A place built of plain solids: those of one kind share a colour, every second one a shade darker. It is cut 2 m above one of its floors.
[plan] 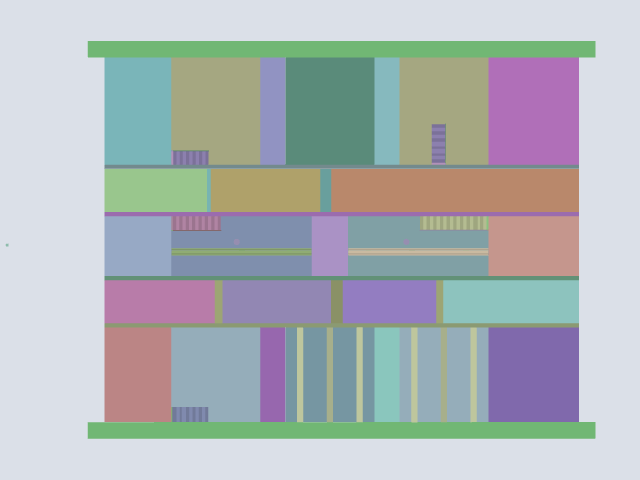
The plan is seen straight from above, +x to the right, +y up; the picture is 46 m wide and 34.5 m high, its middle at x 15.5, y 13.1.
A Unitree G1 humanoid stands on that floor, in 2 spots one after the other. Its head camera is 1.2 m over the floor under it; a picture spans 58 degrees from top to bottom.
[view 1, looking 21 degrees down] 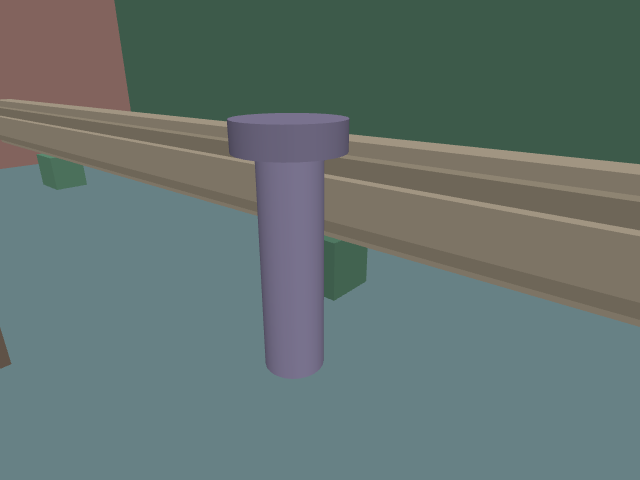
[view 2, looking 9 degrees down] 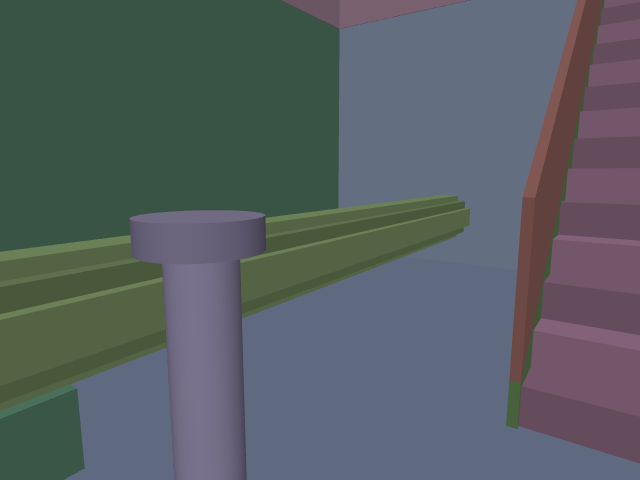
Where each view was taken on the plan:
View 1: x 20.58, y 14.13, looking -50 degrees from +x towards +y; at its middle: valve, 1.67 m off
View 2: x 10.47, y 14.13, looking -145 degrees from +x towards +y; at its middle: pipe_maine_metal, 2.95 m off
